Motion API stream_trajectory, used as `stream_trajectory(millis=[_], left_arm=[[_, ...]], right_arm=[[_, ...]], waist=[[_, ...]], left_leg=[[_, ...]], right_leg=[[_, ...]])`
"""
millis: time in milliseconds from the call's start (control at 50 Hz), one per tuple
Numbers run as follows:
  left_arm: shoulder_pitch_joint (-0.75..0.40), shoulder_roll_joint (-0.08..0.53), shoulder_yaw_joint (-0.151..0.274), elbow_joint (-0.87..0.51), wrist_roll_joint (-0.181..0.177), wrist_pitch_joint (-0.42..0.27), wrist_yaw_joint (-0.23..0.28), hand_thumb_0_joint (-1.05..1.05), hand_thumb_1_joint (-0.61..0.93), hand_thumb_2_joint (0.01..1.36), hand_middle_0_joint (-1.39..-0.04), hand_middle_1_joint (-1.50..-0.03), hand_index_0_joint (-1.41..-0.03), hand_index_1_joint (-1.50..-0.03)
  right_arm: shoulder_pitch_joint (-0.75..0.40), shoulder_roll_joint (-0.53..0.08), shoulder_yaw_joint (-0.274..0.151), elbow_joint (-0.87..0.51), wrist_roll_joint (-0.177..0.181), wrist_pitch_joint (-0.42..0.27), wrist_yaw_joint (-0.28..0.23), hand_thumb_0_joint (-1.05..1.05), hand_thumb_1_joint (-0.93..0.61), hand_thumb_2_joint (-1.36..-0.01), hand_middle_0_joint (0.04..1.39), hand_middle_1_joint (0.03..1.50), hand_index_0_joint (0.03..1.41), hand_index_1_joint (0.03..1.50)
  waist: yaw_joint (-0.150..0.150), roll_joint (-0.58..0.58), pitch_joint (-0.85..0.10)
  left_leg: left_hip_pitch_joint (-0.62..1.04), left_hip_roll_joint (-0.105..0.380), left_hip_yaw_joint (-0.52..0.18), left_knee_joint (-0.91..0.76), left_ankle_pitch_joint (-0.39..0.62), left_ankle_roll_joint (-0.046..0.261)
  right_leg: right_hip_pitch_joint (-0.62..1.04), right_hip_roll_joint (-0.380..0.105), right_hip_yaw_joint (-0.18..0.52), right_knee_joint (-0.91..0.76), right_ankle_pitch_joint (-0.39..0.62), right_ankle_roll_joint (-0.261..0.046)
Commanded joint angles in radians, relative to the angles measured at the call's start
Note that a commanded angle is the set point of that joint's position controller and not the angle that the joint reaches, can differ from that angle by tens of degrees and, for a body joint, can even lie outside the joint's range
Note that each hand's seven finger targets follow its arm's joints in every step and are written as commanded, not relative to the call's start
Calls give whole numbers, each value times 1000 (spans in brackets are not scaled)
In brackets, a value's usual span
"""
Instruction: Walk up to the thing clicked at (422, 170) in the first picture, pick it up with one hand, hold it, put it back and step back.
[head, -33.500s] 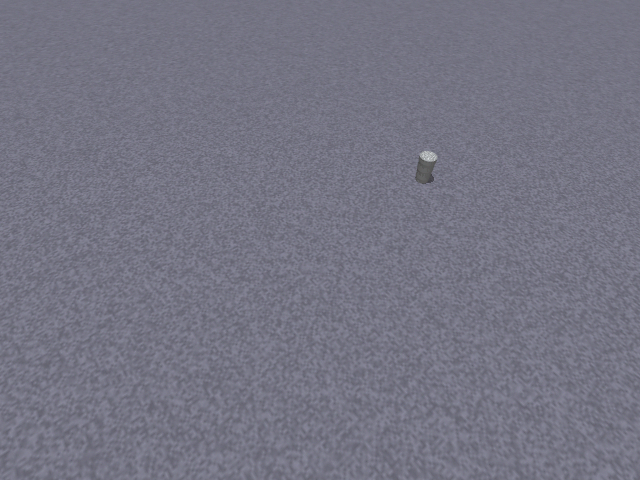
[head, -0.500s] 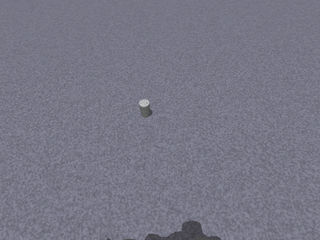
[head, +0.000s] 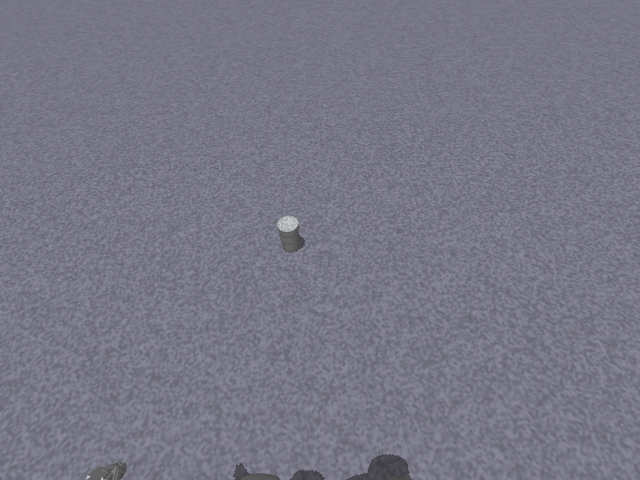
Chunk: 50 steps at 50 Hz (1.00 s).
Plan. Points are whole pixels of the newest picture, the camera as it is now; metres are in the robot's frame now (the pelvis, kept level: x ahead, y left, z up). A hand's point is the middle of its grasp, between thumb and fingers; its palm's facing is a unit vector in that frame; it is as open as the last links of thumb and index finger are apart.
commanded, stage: step back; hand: left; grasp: from the side
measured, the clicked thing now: (289, 235) +1.02 +0.16 -0.69
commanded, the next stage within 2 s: stand in 0.30 s
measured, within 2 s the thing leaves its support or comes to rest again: neither
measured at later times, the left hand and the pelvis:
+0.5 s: hand out of the picture +0.12 +0.28 -0.14, palm faces -0.01 -0.94 -0.33, open 7.4 cm; pelvis +0.02 +0.03 +0.01, yaw -1 degrees
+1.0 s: hand out of the picture +0.07 +0.27 -0.13, palm faces -0.02 -0.94 -0.35, open 7.4 cm; pelvis +0.00 +0.01 +0.02, yaw +0 degrees
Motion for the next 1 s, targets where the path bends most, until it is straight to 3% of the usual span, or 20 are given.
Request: stream_trajectory(millis=[0, 40, 60, 80, 100, 120, 160, 180, 200, 260, 280, 300, 380, 440, 480, 600, 860, 900, 940, 980], left_arm=[[-68, 314, 75, -66, -12, -9, 22, 0, 900, 900, -200, -300, -200, -300], [-69, 278, 60, -69, -23, 3, 22, 0, 900, 900, -200, -300, -200, -300], [-62, 249, 50, -73, -27, 6, 23, 0, 900, 900, -200, -300, -200, -300], [-56, 224, 41, -80, -37, 9, 23, 0, 900, 900, -200, -300, -200, -300], [-64, 229, 40, -62, -44, 17, 24, 0, 900, 900, -200, -300, -200, -300], [-55, 238, 44, -35, -41, 18, 25, 0, 900, 900, -200, -300, -200, -300], [-54, 258, 42, -21, -31, 8, 22, 0, 900, 900, -200, -300, -200, -300], [-56, 272, 47, -17, -32, 5, 22, 0, 900, 900, -200, -300, -200, -300], [-52, 282, 47, -15, -37, 5, 23, 0, 900, 900, -200, -300, -200, -300], [-80, 266, 35, -1, -40, 11, 24, 0, 900, 900, -200, -300, -200, -300], [-65, 212, 8, 30, -44, 18, 16, 0, 900, 900, -200, -300, -200, -300], [-75, 216, 6, 34, -41, 19, 12, 0, 900, 900, -200, -300, -200, -300], [-95, 238, 3, 60, -36, 19, 12, 0, 900, 900, -200, -300, -200, -300], [-103, 235, -2, 73, -37, 16, 10, 0, 900, 900, -200, -300, -200, -300], [-104, 232, -6, 82, -36, 15, 8, 0, 900, 900, -200, -300, -200, -300], [-111, 238, -7, 108, -28, 15, 4, 0, 900, 900, -200, -300, -200, -300], [-105, 245, -6, 123, -26, 7, 4, 0, 900, 900, -200, -300, -200, -300], [-104, 253, -3, 126, -26, 11, 2, 0, 900, 900, -200, -300, -200, -300], [-96, 254, -3, 127, -26, 15, 1, 0, 900, 900, -200, -300, -200, -300], [-100, 264, 0, 122, -24, 16, 1, 0, 900, 900, -200, -300, -200, -300]], right_arm=[[48, -142, -38, -19, -7, -31, -13, 0, -900, -900, 200, 300, 200, 300], [56, -144, -43, 5, -13, -42, -21, 0, -900, -900, 200, 300, 200, 300], [49, -167, -50, 3, -18, -49, -27, 0, -900, -900, 200, 300, 200, 300], [12, -217, -58, -12, -23, -55, -32, 0, -900, -900, 200, 300, 200, 300], [-79, -251, -56, -30, -11, -53, -29, 0, -900, -900, 200, 300, 200, 300], [-118, -246, -49, -30, -1, -49, -25, 0, -900, -900, 200, 300, 200, 300], [-136, -201, -34, -21, -3, -42, -23, 0, -900, -900, 200, 300, 200, 300], [-125, -183, -29, -18, 0, -43, -26, 0, -900, -900, 200, 300, 200, 300], [-108, -176, -26, -11, 2, -42, -28, 0, -900, -900, 200, 300, 200, 300], [-131, -182, -25, 13, 2, -39, -24, 0, -900, -900, 200, 300, 200, 300], [-121, -191, -16, 14, 9, -55, -21, 0, -900, -900, 200, 300, 200, 300], [-131, -198, -16, 17, 8, -65, -19, 0, -900, -900, 200, 300, 200, 300], [-148, -182, -10, 35, 14, -72, -19, 0, -900, -900, 200, 300, 200, 300], [-166, -177, -6, 40, 16, -69, -19, 0, -900, -900, 200, 300, 200, 300], [-166, -166, -2, 46, 17, -69, -18, 0, -900, -900, 200, 300, 200, 300], [-198, -157, -1, 54, 17, -60, -14, 0, -900, -900, 200, 300, 200, 300], [-183, -155, 5, 77, 12, -56, -5, 0, -900, -900, 200, 300, 200, 300], [-165, -152, 7, 83, 9, -56, -5, 0, -900, -900, 200, 300, 200, 300], [-158, -155, 8, 89, 8, -53, -4, 0, -900, -900, 200, 300, 200, 300], [-142, -154, 6, 86, 8, -51, -3, 0, -900, -900, 200, 300, 200, 300]], waist=[[-21, -202, -88], [-41, -151, -118], [-36, -104, -149], [-15, 9, -160], [6, 44, -134], [12, 57, -119], [18, 21, -120], [5, 9, -135], [-2, 10, -148], [-3, 24, -140], [-8, 16, -135], [-8, 12, -121], [-17, 3, -131], [-17, 9, -139], [-18, -3, -133], [-17, -22, -81], [-18, -39, -85], [-20, -44, -74], [-13, -43, -41], [-20, -70, -52]], left_leg=[[48, 21, 86, -221, 70, -10], [146, 5, 86, -398, 289, -3], [183, 65, 3, -410, 422, 23], [179, 191, -158, -427, 542, 72], [110, 245, -195, -416, 491, 144], [27, 250, -170, -385, 471, 163], [11, 158, -50, -336, 473, 85], [21, 124, -14, -320, 494, 53], [42, 112, -14, -316, 505, 39], [86, 136, -37, -360, 505, 54], [104, 157, -78, -429, 493, 50], [116, 169, -87, -446, 543, 47], [187, 154, -43, -450, 642, 24], [215, 146, -23, -476, 634, 17], [223, 143, -13, -502, 619, 13], [202, 133, -10, -567, 406, 7], [185, 130, -8, -589, 327, 0], [167, 129, -11, -601, 298, -2], [147, 113, -6, -599, 230, -4], [164, 120, -8, -588, 242, 1]], right_leg=[[53, -221, 231, -189, 142, -126], [46, -169, 160, -56, 320, -71], [41, -136, 129, 22, 378, -34], [-2, -69, 88, 96, 295, 3], [7, 2, 41, 70, 55, 17], [109, -4, 58, 13, -33, 14], [178, -54, 95, -71, 154, -1], [194, -82, 123, -68, 277, -17], [185, -103, 156, -68, 315, -27], [152, -91, 129, -75, 280, -15], [168, -67, 113, -101, 248, -5], [180, -66, 110, -118, 255, 4], [212, -83, 114, -170, 335, 9], [237, -93, 117, -213, 366, 11], [243, -93, 117, -231, 354, 16], [223, -100, 125, -311, 222, 23], [221, -109, 135, -355, 143, 23], [212, -106, 136, -356, 102, 20], [173, -104, 147, -382, -2, 24], [157, -108, 154, -383, -21, 17]])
